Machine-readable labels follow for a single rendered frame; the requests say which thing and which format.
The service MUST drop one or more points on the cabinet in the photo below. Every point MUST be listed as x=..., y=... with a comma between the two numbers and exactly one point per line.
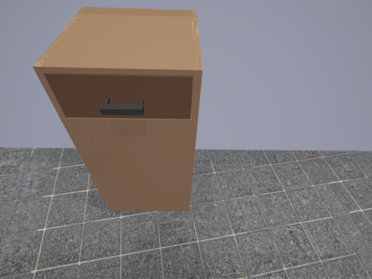
x=136, y=164

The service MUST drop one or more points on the drawer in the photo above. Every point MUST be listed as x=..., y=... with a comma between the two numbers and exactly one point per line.
x=165, y=97

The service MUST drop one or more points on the handle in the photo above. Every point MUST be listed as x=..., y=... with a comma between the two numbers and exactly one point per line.
x=121, y=109

